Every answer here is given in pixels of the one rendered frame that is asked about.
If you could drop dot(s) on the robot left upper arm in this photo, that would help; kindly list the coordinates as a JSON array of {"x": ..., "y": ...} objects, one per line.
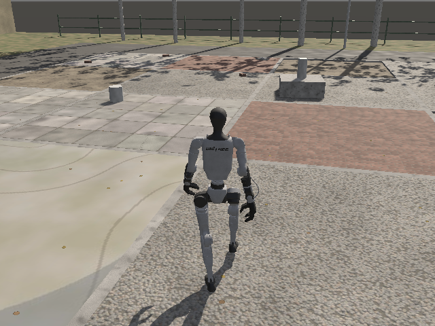
[{"x": 193, "y": 154}]

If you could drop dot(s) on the robot head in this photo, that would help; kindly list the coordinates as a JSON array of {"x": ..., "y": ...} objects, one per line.
[{"x": 218, "y": 119}]

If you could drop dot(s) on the robot left forearm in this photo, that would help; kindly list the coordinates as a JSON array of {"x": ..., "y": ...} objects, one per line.
[{"x": 187, "y": 176}]

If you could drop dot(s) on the right robot hand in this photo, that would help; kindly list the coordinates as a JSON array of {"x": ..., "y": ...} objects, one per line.
[{"x": 250, "y": 214}]

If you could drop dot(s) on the robot right upper arm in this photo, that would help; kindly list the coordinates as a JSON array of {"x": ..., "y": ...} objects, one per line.
[{"x": 239, "y": 144}]

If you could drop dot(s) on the robot right forearm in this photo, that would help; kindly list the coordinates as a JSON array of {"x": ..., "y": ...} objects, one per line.
[{"x": 247, "y": 187}]

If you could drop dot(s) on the left robot shin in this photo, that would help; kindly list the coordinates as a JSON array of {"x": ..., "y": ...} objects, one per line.
[{"x": 208, "y": 259}]

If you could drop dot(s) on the left robot hand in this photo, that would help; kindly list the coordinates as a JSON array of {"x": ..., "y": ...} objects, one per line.
[{"x": 192, "y": 185}]

